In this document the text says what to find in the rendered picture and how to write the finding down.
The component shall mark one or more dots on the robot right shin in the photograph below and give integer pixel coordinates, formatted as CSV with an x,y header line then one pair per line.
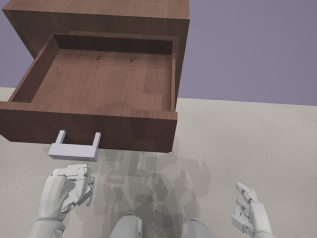
x,y
194,219

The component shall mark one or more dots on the drawer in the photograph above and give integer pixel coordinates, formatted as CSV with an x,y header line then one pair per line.
x,y
122,87

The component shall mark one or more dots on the robot left thigh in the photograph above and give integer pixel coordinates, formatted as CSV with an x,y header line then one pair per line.
x,y
128,226

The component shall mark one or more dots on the right robot hand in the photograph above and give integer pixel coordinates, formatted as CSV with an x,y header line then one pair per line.
x,y
255,219

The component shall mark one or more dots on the left robot hand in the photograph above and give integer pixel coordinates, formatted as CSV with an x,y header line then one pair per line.
x,y
74,181

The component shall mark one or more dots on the left robot forearm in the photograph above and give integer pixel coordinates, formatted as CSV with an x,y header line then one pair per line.
x,y
46,228

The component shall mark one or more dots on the cabinet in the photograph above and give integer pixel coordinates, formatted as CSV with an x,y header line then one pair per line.
x,y
35,20

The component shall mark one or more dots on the handle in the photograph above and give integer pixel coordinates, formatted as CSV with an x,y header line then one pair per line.
x,y
74,152

